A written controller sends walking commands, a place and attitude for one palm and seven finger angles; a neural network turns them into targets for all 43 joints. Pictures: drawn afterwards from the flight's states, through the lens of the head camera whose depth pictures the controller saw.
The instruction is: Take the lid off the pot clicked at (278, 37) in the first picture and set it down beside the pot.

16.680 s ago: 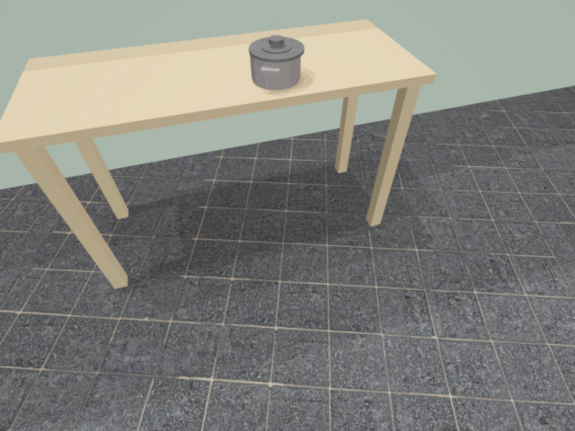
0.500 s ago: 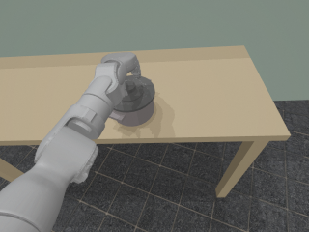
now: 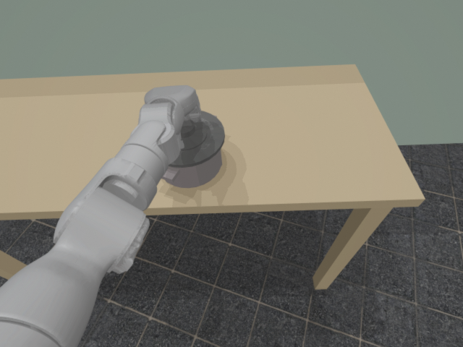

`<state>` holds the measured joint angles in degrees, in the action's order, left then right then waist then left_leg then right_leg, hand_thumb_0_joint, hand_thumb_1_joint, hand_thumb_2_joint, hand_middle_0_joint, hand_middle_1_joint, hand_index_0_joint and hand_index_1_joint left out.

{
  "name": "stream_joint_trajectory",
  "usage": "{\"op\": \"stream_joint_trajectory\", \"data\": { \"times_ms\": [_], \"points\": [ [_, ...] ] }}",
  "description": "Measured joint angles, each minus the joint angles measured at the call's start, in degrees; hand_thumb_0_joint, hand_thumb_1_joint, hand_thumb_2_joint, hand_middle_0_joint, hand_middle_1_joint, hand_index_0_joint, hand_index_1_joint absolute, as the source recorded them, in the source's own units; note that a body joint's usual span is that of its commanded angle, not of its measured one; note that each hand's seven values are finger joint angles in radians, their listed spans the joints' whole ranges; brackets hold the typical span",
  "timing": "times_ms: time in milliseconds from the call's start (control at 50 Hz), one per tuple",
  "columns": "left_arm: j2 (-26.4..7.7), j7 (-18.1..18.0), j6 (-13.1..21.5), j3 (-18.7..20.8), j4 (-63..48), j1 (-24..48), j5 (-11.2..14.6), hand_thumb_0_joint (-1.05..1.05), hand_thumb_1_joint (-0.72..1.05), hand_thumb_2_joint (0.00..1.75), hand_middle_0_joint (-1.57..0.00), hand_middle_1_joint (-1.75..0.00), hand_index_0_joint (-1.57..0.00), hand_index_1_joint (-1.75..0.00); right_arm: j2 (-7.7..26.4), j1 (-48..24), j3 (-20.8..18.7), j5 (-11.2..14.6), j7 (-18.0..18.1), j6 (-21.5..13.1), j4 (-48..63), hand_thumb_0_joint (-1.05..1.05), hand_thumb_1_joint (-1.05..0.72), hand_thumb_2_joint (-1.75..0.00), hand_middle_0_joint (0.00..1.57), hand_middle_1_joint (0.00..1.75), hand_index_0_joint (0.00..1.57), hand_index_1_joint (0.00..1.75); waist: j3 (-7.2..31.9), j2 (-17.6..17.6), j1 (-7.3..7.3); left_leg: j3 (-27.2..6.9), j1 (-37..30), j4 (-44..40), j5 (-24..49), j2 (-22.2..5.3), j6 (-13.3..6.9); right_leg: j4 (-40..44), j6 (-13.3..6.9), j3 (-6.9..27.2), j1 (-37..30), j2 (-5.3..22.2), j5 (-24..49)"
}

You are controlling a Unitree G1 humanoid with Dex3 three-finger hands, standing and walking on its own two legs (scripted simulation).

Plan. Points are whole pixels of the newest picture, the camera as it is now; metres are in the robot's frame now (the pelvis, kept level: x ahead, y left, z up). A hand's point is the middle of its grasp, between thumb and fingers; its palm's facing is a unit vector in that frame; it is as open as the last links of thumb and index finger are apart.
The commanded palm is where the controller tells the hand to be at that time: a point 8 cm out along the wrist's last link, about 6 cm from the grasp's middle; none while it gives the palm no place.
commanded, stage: lower the open fingers around the knob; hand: left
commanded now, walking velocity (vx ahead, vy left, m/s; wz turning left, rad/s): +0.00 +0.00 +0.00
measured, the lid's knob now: (184, 128) +0.51 +0.07 +0.09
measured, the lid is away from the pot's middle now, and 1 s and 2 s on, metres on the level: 0.01 0.01 0.01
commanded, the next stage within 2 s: close the fingers and squeeze the knob in 0.18 s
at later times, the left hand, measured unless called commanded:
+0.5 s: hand (178, 130) +0.48 +0.07 +0.11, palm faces -0.36 -0.02 -0.93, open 10.1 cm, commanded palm +0.48 +0.07 +0.17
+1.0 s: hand (177, 127) +0.49 +0.07 +0.11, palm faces -0.36 -0.02 -0.93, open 8.2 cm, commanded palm +0.49 +0.07 +0.17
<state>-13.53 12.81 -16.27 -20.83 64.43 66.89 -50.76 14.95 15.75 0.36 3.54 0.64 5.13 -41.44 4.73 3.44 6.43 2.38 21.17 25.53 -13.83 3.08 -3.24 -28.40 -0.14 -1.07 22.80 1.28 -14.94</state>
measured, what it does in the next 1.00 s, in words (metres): stands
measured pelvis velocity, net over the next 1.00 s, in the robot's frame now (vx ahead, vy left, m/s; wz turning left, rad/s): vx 0.01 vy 0.01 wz -0.01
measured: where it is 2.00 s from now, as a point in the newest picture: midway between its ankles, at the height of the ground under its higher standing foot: outside the picture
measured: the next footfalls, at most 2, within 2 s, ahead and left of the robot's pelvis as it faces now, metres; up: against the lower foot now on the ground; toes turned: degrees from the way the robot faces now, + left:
none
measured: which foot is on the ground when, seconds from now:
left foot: down 0.00-1.00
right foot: down 0.00-1.00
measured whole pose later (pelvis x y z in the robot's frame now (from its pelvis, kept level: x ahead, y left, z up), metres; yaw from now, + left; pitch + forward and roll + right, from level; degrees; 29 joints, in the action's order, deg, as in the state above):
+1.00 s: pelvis +0.01 +0.01 +0.00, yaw +0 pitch +11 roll +0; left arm -14.3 13.5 -14.7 -19.5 62.1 65.9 -51.2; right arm 15.4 17.0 -0.3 3.2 0.3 6.7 -41.5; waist 5.4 3.9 6.6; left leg 2.5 22.3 26.2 -14.7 3.0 -3.6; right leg -27.9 0.2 -0.8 23.5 1.1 -15.2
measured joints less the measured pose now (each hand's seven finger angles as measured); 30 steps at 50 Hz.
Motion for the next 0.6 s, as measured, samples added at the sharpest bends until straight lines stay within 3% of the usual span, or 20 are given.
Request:
{"op": "stream_joint_trajectory", "data": {
  "times_ms": [100,320,600],
  "points": [
    [-1.03,1.16,1.99,1.77,-2.22,-1.21,-0.02,0.0,-0.3,1.45,-0.83,-0.08,-0.85,-0.08,0.53,0.54,-0.34,-0.42,0.1,0.41,0.47,0.01,-0.91,-0.9,0.2,0.3,0.2,0.3,0.36,0.09,0.3,-0.07,0.29,0.2,-0.22,-0.18,0.05,0.23,-0.07,-0.07,0.1,-0.18,-0.02],
    [-0.55,0.58,1.84,0.0,-4.07,-2.73,0.13,0.0,-0.29,1.44,-0.8,-0.08,-0.83,-0.09,0.5,0.19,-0.75,-0.1,-0.41,1.51,0.49,0.01,-0.91,-0.9,0.2,0.3,0.19,0.3,0.43,0.46,-0.56,-0.23,-0.03,0.37,-0.49,-0.16,0.02,0.33,-0.02,-0.2,-0.4,-0.17,-0.19],
    [-0.63,0.62,1.31,1.17,-1.46,-0.74,-0.45,0.0,-0.08,1.11,-0.57,-0.65,-0.59,-0.66,-0.03,-0.83,0.05,-0.13,0.24,1.37,0.88,0.01,-0.91,-0.9,0.2,0.3,0.2,0.3,0.22,0.29,0.32,-0.05,0.96,0.7,-0.52,-0.13,-0.1,0.06,0.07,-0.01,0.62,-0.15,-0.12]
  ]
}}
